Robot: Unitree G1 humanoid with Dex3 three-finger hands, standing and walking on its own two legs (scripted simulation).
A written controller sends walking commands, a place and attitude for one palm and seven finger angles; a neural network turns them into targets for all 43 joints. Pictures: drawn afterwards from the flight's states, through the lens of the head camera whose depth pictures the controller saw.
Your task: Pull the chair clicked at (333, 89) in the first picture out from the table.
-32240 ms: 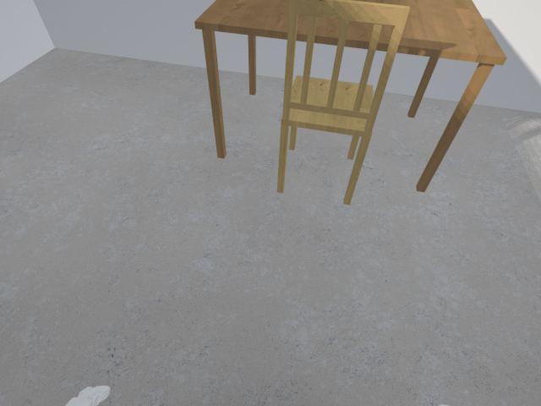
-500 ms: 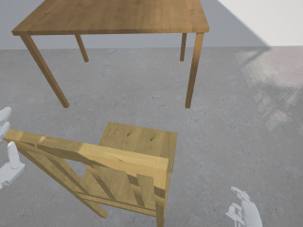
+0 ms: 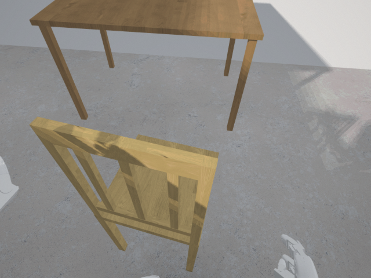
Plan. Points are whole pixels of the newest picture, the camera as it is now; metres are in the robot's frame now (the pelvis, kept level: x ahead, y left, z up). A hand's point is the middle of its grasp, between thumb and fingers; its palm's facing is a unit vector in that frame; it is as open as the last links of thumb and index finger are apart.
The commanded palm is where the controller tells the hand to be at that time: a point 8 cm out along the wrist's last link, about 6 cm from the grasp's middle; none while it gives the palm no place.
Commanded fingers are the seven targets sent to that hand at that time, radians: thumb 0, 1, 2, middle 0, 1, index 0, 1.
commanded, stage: step back with the hand held close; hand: left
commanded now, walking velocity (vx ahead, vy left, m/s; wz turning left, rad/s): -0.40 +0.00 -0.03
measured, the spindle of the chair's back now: (135, 193) +0.33 +0.15 -0.06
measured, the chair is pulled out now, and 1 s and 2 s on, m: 0.73 0.73 0.73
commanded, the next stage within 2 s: stop stepping back and stand still in 0.56 s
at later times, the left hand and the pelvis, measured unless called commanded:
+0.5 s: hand out of the picture +0.15 +0.26 +0.17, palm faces +0.42 -0.77 -0.48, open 7.4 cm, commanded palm +0.08 +0.29 +0.19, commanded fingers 0.00 0.90 0.90 -0.20 -0.30 -0.20 -0.30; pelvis -0.06 +0.00 +0.01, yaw -1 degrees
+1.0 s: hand out of the picture +0.02 +0.22 +0.17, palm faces +0.42 -0.80 -0.44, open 7.4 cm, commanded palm -0.04 +0.27 +0.19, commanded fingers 0.00 0.90 0.90 -0.20 -0.30 -0.20 -0.30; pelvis -0.18 -0.03 +0.01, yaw -1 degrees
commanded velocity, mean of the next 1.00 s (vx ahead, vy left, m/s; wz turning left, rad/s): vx -0.18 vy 0.03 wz -0.01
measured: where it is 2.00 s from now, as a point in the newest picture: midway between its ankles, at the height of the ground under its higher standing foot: outside the picture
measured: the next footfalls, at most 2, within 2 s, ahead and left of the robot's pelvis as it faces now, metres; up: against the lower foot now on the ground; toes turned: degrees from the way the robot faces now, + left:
left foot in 0.34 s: +0.01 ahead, +0.13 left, +0.00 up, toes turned +2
right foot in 0.60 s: -0.09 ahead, -0.13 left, +0.00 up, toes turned -5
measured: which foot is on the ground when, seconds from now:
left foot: down 0.00-0.16, up 0.18-0.32, down 0.34-0.66, up 0.68-0.94, down 0.96-1.00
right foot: down 0.00-0.36, up 0.38-0.58, down 0.60-1.00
